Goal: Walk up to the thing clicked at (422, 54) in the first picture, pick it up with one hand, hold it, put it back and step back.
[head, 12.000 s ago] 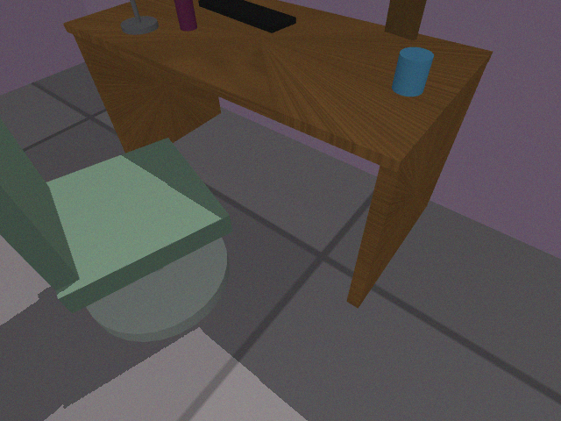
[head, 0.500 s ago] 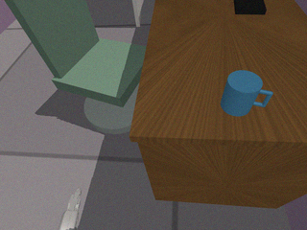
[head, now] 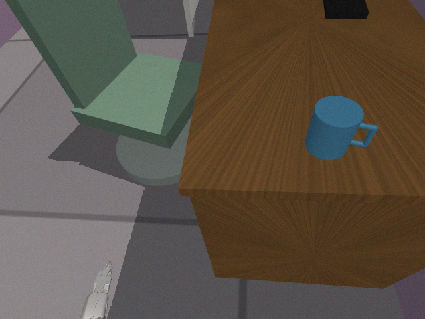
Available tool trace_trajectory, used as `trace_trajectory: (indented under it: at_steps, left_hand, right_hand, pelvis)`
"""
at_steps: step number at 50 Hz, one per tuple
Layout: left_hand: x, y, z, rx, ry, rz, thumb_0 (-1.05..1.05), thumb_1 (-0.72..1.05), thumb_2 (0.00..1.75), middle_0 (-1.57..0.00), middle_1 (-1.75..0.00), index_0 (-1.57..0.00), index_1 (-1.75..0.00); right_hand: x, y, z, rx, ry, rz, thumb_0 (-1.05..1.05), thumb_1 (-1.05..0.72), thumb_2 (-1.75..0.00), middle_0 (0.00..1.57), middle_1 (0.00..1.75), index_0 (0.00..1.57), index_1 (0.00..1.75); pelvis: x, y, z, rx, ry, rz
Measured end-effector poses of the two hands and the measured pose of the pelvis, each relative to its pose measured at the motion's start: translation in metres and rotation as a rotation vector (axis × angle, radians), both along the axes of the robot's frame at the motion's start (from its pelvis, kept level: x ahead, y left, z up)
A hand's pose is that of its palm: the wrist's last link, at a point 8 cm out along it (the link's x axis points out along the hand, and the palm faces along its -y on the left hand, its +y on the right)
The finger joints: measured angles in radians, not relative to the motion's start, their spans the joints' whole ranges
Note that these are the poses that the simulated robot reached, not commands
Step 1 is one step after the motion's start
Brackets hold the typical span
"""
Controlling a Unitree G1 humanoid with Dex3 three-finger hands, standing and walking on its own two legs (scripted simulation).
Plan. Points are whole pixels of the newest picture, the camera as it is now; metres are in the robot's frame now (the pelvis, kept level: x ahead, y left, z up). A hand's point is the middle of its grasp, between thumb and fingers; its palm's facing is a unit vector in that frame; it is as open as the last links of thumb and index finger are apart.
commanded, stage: approach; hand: right
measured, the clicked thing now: (340, 130) +0.51 -0.19 +0.05
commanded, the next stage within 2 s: close in in 0.34 s
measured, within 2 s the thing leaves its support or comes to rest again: neither
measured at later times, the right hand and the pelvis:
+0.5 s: hand (391, 133) +0.47 -0.27 +0.08, palm faces +0.08 +1.00 +0.04, open 17.6 cm; pelvis -0.02 +0.00 -0.02, yaw +1 degrees
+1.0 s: hand (355, 129) +0.49 -0.21 +0.07, palm faces +0.15 +0.99 +0.00, open 17.7 cm; pelvis -0.02 +0.00 -0.04, yaw +1 degrees
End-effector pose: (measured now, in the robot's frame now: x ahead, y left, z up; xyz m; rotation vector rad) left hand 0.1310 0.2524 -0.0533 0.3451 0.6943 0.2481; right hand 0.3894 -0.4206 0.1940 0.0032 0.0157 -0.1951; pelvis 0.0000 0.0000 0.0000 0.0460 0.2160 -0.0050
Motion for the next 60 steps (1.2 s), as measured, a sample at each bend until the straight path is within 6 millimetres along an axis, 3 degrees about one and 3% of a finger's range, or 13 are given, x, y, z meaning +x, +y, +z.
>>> trace_trajectory:
  at_steps: [6, 11, 23, 29, 38, 60]
  left_hand:
    - [-0.002, -0.001, -0.003, 0.001, 0.003, 0.001, -0.01, -0.55, 0.06, -0.06, -0.05, -0.05, -0.06]
    - [-0.004, -0.001, -0.005, 0.009, 0.008, -0.006, -0.01, -0.55, 0.05, -0.06, -0.05, -0.06, -0.06]
    - [-0.017, -0.005, -0.010, 0.001, -0.005, -0.008, -0.01, -0.53, 0.05, -0.07, -0.06, -0.07, -0.06]
    - [-0.029, 0.007, -0.010, 0.029, 0.003, 0.029, -0.01, -0.54, 0.05, -0.07, -0.06, -0.07, -0.07]
    - [-0.032, 0.012, -0.007, 0.007, -0.007, 0.055, -0.01, -0.54, 0.05, -0.06, -0.06, -0.07, -0.06]
    - [-0.016, 0.005, -0.008, -0.066, -0.049, -0.009, -0.01, -0.57, 0.08, -0.06, -0.05, -0.05, -0.07]
  right_hand:
    - [0.002, -0.001, 0.000, 0.004, 0.010, 0.007, -0.02, 0.60, -0.04, 0.05, 0.05, 0.04, 0.05]
    - [0.010, 0.009, -0.014, 0.000, 0.035, 0.033, -0.02, 0.60, -0.05, 0.04, 0.05, 0.04, 0.05]
    - [0.050, 0.084, -0.105, 0.049, 0.079, 0.116, -0.02, 0.56, -0.05, 0.04, 0.05, 0.04, 0.05]
    - [0.069, 0.120, -0.134, 0.060, 0.043, 0.091, -0.02, 0.57, -0.05, 0.04, 0.04, 0.04, 0.05]
    - [0.081, 0.151, -0.129, 0.027, 0.005, 0.058, -0.02, 0.59, -0.04, 0.04, 0.04, 0.03, 0.05]
    - [0.063, 0.167, -0.121, -0.007, 0.025, 0.043, -0.02, 0.52, -0.08, 0.03, 0.05, 0.02, 0.06]
  pelvis:
    - [-0.003, -0.001, -0.001, 0.002, 0.003, -0.004]
    - [-0.007, -0.002, -0.004, 0.002, 0.019, -0.004]
    - [-0.018, -0.002, -0.021, 0.002, 0.082, 0.015]
    - [-0.023, -0.002, -0.032, 0.002, 0.114, 0.029]
    - [-0.022, 0.000, -0.037, 0.004, 0.119, 0.039]
    - [-0.021, 0.007, -0.036, -0.009, 0.095, 0.015]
